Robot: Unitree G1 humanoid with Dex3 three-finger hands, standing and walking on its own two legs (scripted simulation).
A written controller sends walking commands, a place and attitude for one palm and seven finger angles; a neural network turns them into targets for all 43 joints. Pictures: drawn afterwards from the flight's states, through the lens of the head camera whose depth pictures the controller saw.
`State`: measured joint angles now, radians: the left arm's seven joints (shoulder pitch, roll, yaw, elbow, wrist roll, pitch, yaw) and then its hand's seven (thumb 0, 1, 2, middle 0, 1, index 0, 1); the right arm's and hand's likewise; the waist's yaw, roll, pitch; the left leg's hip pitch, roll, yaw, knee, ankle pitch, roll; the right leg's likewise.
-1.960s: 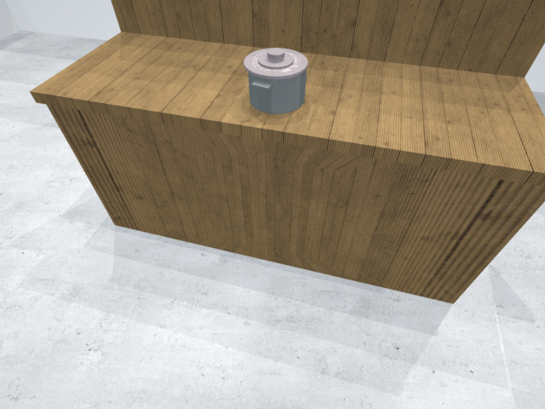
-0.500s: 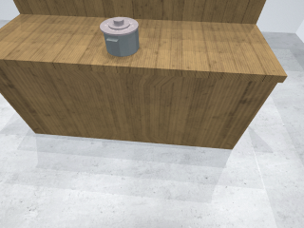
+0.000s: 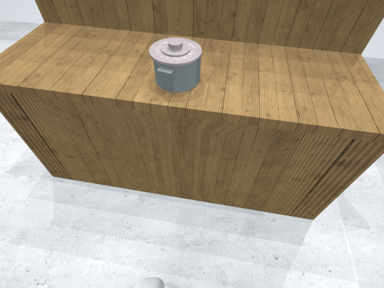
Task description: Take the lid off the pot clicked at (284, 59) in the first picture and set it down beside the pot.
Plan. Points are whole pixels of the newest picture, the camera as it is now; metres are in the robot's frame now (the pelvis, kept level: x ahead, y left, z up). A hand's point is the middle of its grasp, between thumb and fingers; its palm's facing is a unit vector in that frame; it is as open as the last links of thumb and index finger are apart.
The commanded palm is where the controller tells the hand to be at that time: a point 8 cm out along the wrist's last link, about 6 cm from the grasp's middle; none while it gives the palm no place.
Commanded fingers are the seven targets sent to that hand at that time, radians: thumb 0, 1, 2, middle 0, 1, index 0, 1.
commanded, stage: take the last steps up to it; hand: left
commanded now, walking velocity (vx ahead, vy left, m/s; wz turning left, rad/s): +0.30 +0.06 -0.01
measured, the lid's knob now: (175, 43) +0.82 +0.15 +0.09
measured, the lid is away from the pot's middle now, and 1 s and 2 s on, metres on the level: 0.00 0.00 0.00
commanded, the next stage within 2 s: come to a stop and stand still in 0.62 s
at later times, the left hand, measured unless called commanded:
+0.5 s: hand (122, 258) +0.20 +0.20 -0.15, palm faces +0.07 -0.97 -0.22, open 7.3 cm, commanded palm none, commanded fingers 0.00 0.90 0.90 -0.20 -0.30 -0.20 -0.30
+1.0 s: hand (110, 221) +0.30 +0.27 -0.18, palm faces +0.03 -0.98 -0.17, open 7.4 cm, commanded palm none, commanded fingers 0.00 0.90 0.90 -0.20 -0.30 -0.20 -0.30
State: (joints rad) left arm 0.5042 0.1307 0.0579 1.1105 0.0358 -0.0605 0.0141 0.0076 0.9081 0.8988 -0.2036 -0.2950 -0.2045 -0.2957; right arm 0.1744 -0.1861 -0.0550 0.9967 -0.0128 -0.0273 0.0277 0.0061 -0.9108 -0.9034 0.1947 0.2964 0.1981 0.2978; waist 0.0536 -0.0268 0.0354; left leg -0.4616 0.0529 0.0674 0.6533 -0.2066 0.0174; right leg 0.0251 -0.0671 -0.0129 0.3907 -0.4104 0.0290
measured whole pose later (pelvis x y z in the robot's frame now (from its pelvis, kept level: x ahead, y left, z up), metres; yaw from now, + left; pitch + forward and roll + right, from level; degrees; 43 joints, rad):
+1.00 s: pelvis +0.28 +0.09 +0.01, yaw -2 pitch -1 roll -2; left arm 0.27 0.19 0.07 1.02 0.02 0.05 0.03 0.01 0.91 0.90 -0.20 -0.29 -0.20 -0.29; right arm 0.14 -0.12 -0.02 1.00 -0.01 -0.01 -0.06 -0.01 -0.94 -0.90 0.20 0.30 0.21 0.30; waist 0.01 -0.05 0.06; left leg -0.30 0.02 0.12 0.45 -0.14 0.07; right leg -0.43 -0.01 0.02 1.06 -0.43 0.03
